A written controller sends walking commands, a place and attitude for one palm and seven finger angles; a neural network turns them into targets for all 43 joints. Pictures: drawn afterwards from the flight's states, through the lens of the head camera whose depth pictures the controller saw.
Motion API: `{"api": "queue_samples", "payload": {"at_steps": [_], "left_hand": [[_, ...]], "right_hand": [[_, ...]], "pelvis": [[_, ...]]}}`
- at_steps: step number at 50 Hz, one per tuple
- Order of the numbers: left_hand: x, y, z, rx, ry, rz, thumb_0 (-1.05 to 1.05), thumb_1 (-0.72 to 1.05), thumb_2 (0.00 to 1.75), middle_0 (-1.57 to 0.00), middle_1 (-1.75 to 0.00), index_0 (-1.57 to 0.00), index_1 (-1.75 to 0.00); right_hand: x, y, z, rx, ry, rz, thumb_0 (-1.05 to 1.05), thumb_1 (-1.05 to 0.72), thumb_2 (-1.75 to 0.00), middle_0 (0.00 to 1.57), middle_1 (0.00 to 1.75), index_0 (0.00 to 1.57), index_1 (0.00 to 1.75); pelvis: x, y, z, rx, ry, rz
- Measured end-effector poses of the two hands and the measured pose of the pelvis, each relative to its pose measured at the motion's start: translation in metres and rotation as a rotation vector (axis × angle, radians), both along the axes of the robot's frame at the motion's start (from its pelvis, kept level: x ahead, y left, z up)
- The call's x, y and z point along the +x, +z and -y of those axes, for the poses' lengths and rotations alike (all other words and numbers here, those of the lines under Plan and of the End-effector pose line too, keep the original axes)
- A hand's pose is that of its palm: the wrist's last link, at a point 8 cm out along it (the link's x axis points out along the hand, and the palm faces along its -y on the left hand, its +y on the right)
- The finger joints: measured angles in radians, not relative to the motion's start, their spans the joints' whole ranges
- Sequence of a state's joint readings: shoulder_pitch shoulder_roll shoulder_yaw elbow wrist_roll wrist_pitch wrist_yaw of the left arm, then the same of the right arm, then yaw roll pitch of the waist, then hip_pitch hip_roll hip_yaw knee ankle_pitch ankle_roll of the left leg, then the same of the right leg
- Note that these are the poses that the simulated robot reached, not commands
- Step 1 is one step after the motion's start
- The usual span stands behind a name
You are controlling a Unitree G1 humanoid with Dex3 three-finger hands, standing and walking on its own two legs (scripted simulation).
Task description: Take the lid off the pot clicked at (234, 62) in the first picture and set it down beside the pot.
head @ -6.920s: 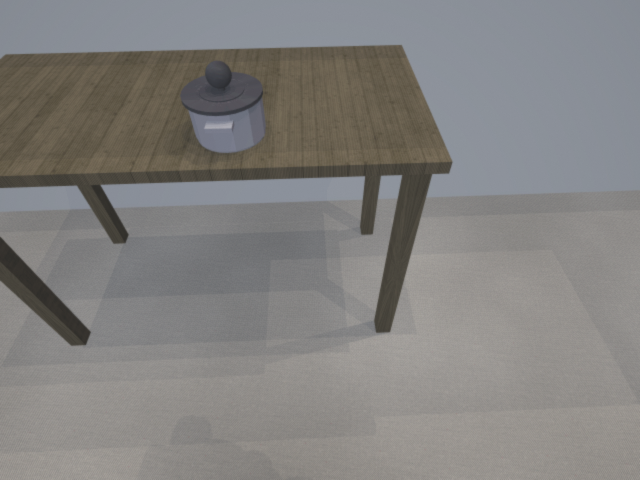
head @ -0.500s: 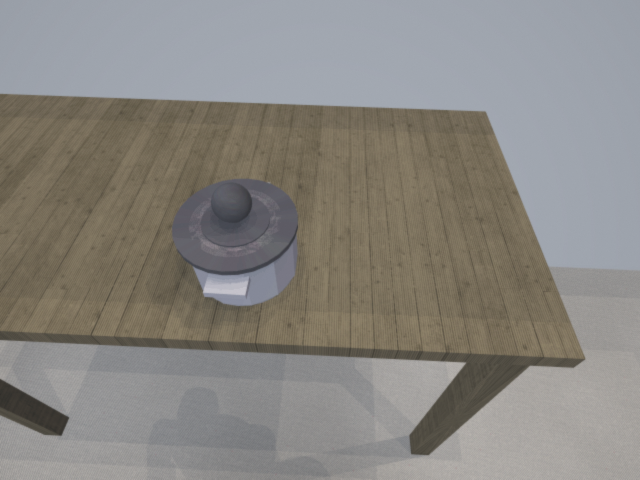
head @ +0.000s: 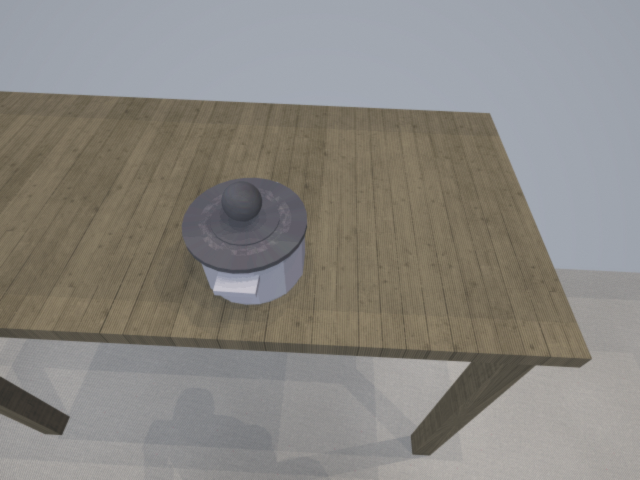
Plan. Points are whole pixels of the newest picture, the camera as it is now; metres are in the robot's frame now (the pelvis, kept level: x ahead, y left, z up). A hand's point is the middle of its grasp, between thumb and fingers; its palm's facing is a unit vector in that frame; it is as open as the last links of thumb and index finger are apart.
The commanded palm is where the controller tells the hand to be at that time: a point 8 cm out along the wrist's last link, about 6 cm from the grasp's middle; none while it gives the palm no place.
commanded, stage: look again from close up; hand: left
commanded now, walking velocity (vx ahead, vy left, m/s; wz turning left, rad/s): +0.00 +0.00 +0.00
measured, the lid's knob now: (241, 201) +0.41 +0.13 +0.13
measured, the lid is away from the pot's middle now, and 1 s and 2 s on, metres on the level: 0.00 0.00 0.00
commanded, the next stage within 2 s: shuffle to correct the standing spot in 0.12 s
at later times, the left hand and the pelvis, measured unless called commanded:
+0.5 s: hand out of the picture -0.02 +0.17 -0.18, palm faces +0.02 -0.98 -0.20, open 7.4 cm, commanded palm none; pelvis -0.02 +0.00 +0.00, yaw -1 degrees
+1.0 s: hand out of the picture -0.05 +0.18 -0.18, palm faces +0.00 -0.98 -0.18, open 7.3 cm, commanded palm none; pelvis -0.04 +0.01 -0.01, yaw +0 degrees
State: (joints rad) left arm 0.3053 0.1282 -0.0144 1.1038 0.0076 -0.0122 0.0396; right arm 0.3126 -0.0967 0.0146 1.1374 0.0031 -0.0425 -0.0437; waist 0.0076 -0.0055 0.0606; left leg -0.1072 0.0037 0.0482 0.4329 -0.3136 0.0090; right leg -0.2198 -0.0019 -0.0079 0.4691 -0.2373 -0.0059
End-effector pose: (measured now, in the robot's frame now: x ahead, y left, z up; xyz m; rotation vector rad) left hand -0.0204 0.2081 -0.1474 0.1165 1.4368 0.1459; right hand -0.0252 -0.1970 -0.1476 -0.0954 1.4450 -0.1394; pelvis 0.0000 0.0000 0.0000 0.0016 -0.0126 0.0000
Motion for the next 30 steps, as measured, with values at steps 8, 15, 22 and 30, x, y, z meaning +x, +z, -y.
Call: {"api": "queue_samples", "payload": {"at_steps": [8,15,22,30], "left_hand": [[-0.002,-0.001,0.001,-0.006,-0.003,-0.002,0.01,0.91,0.89,-0.20,-0.30,-0.20,-0.30],[-0.003,-0.001,0.000,-0.006,-0.004,-0.002,0.01,0.91,0.89,-0.20,-0.30,-0.20,-0.30],[-0.002,-0.002,-0.008,0.020,-0.009,0.011,0.01,0.91,0.89,-0.20,-0.30,-0.20,-0.30],[0.002,-0.003,-0.022,0.071,-0.042,0.067,0.01,0.91,0.89,-0.20,-0.30,-0.20,-0.30]], "right_hand": [[-0.001,0.000,-0.001,0.000,-0.003,0.001,0.00,-0.91,-0.90,0.20,0.30,0.20,0.30],[-0.003,0.001,-0.002,-0.001,-0.008,-0.005,0.00,-0.91,-0.90,0.20,0.30,0.20,0.30],[-0.007,-0.001,0.004,-0.016,-0.025,0.001,0.01,-0.92,-0.90,0.20,0.30,0.20,0.30],[-0.009,-0.008,0.023,-0.037,-0.034,0.056,0.01,-0.91,-0.90,0.20,0.30,0.20,0.30]], "pelvis": [[-0.001,0.000,-0.001,-0.001,-0.002,0.000],[-0.002,0.000,-0.001,0.000,-0.002,-0.001],[-0.013,-0.002,-0.001,0.009,-0.010,-0.004],[-0.039,-0.010,0.003,0.016,-0.021,-0.001]]}}
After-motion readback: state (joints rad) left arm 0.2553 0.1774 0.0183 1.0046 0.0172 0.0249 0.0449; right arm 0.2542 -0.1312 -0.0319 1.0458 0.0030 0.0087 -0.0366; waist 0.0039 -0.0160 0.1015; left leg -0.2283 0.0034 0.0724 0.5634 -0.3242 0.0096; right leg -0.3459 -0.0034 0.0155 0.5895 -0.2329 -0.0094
